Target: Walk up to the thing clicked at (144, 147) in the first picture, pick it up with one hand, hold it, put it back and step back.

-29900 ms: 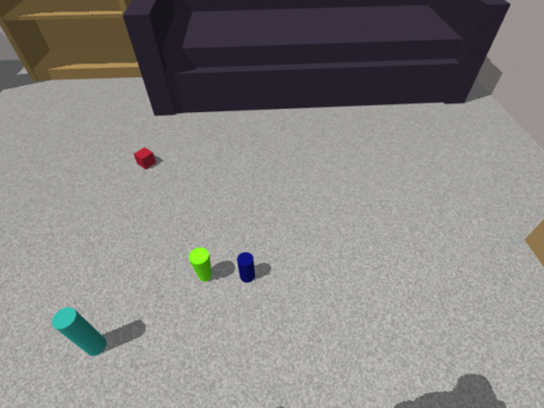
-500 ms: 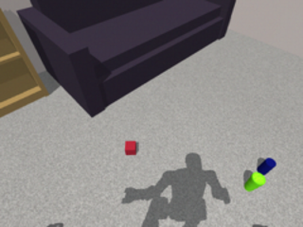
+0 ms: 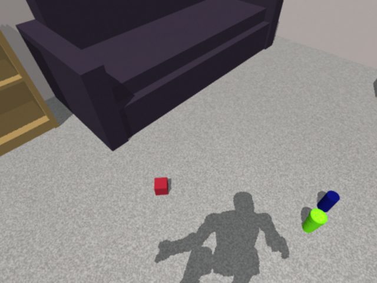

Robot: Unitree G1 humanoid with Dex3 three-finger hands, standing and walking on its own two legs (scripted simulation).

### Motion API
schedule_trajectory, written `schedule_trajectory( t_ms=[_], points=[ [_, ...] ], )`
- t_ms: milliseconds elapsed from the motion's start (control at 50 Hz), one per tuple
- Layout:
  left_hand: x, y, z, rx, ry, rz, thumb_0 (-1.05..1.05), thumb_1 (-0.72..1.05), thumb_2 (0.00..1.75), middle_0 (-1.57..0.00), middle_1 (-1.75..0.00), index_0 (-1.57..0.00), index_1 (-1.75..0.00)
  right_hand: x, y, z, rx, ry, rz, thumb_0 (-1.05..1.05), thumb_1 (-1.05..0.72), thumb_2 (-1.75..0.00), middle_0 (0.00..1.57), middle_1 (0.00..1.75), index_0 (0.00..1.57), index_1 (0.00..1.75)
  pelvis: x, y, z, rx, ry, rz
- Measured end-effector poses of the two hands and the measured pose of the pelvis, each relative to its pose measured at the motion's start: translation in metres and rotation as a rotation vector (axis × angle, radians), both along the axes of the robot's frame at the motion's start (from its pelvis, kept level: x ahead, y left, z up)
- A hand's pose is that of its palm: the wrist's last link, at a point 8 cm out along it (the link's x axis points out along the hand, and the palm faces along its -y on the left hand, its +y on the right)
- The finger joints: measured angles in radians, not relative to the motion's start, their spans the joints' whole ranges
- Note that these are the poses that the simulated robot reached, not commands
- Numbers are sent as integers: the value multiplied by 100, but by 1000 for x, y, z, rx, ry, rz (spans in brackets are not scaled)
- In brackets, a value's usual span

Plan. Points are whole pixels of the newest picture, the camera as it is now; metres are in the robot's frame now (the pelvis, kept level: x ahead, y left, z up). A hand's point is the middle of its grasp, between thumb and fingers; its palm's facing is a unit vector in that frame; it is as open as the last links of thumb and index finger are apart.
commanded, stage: stand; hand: left
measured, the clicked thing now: (161, 186) +0.77 +0.21 -0.75
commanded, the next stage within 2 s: walk up in 0.56 s
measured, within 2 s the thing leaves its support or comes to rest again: neither
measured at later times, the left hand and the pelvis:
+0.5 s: hand out of the picture +0.07 +0.25 -0.16, palm faces -0.05 -0.94 -0.34, open 7.4 cm; pelvis -0.01 +0.00 +0.00, yaw +0 degrees
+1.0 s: hand out of the picture +0.11 +0.34 -0.17, palm faces -0.03 -0.94 -0.35, open 7.4 cm; pelvis +0.09 +0.05 -0.01, yaw +1 degrees
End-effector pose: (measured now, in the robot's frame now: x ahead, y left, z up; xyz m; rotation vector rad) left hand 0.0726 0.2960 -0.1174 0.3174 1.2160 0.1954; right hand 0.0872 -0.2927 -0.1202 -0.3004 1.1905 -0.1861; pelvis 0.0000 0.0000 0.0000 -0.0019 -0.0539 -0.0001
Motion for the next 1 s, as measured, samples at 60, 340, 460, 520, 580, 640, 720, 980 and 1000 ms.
schedule_trajectory(
  t_ms=[60,340,460,520,580,640,720,980,1000],
  points=[
    [-2,-1,0,1,-2,-8,1,90,90,-21,-30,-20,-30,-13,-3,-1,-3,20,-11,1,-90,-90,20,30,21,30,-3,-1,0,0,-1,-2],
    [-9,-3,-1,0,12,-27,1,90,90,-21,-30,-20,-30,-52,-11,-4,-11,90,-44,1,-90,-90,20,30,21,30,-9,-3,0,0,7,-6],
    [-11,-3,-1,-1,21,-27,1,90,90,-21,-30,-20,-30,-53,-10,-5,-8,93,-42,1,-90,-90,20,30,21,30,-9,-4,0,1,11,-8],
    [-11,-3,-2,0,25,-24,1,90,90,-21,-30,-20,-30,-50,-9,-5,-7,90,-37,1,-90,-90,20,30,21,30,-8,-4,-1,2,12,-9],
    [-11,-2,-1,-4,21,-19,1,90,90,-21,-30,-20,-30,-45,-9,-5,-2,78,-32,1,-90,-90,20,30,21,30,-6,-4,-1,1,12,-8],
    [-12,2,2,-10,-16,2,1,90,90,-21,-30,-20,-30,-39,-11,-2,2,59,-19,1,-90,-90,20,30,21,30,1,-3,-2,-5,12,2],
    [-21,19,3,3,-36,47,1,90,90,-21,-30,-20,-30,-20,-13,2,-29,59,18,1,-90,-90,20,30,21,30,13,7,-4,-11,9,15],
    [22,84,-19,10,71,24,1,91,90,-20,-30,-20,-30,39,22,19,-94,-27,2,1,-90,-90,20,30,21,30,80,52,-16,5,-8,14],
    [31,84,-17,7,63,15,1,91,90,-20,-30,-20,-30,41,25,20,-90,-26,-2,1,-90,-90,20,30,21,30,86,52,-14,6,-8,10]
  ],
)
